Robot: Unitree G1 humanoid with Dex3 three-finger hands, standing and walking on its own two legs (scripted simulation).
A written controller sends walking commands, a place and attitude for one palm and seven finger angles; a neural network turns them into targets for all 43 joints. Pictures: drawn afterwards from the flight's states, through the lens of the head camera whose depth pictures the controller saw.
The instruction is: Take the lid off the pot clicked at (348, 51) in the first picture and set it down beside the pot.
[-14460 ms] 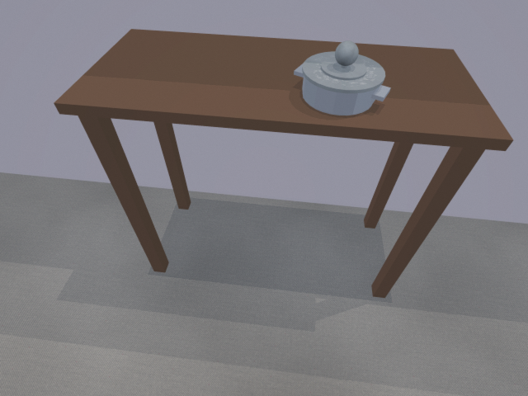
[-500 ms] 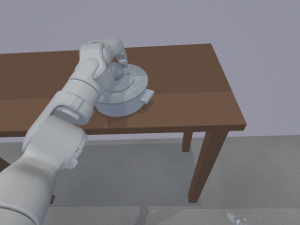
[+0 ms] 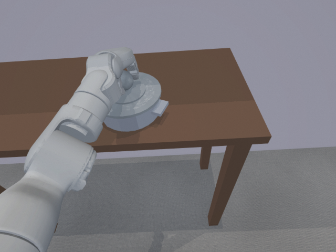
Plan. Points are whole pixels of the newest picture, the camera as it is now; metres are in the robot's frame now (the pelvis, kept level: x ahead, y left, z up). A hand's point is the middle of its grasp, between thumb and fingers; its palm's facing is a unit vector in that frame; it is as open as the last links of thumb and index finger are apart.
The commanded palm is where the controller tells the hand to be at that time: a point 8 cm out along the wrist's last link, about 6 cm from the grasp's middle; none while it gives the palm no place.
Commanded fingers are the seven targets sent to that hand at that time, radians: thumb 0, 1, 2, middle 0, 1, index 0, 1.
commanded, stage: close the fingers and squeeze the knob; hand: left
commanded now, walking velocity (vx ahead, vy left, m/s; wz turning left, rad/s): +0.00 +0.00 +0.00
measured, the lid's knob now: (123, 80) +0.50 +0.11 +0.17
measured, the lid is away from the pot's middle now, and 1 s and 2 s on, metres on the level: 0.00 0.00 0.01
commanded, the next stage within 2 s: lift the lid straight up in 1.54 s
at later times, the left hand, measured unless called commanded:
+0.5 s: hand (121, 86) +0.46 +0.10 +0.18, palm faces -0.36 -0.07 -0.93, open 9.1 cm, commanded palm +0.44 +0.11 +0.24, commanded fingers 0.00 0.12 1.02 -0.64 -0.92 -0.64 -0.92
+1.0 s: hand (121, 84) +0.47 +0.10 +0.18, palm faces -0.34 -0.07 -0.94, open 7.4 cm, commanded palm +0.45 +0.11 +0.24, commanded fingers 0.00 0.41 0.86 -0.73 -0.99 -0.73 -0.99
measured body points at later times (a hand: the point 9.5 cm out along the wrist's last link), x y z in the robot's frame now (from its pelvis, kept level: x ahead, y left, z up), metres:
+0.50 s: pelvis +0.00 +0.00 +0.00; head +0.02 -0.04 +0.45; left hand +0.47 +0.11 +0.23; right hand +0.12 -0.26 -0.14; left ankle +0.00 +0.09 -0.74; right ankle -0.03 -0.12 -0.74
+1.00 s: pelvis +0.01 -0.01 +0.00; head +0.02 -0.04 +0.45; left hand +0.48 +0.11 +0.23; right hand +0.13 -0.26 -0.14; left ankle +0.00 +0.09 -0.74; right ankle -0.03 -0.12 -0.74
